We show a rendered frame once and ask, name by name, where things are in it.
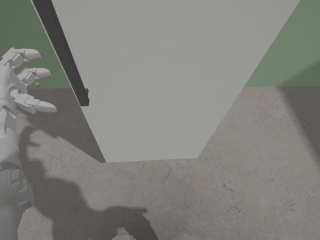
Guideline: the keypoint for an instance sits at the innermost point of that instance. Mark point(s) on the robot left upper arm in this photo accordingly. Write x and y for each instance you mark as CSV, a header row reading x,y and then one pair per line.
x,y
16,195

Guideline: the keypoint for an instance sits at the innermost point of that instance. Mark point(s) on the robot left forearm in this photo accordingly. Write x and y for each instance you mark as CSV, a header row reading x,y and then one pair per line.
x,y
9,140

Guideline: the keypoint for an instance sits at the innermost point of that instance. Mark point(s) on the robot left shin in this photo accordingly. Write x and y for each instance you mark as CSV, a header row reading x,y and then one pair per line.
x,y
124,233

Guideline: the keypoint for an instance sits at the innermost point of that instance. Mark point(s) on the robot left hand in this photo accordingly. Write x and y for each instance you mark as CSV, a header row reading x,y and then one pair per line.
x,y
9,81

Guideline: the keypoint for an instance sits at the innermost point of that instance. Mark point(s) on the fridge door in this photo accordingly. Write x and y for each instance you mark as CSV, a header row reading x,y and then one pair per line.
x,y
162,74

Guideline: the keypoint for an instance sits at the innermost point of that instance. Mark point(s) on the handle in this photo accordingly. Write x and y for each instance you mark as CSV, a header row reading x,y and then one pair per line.
x,y
55,32

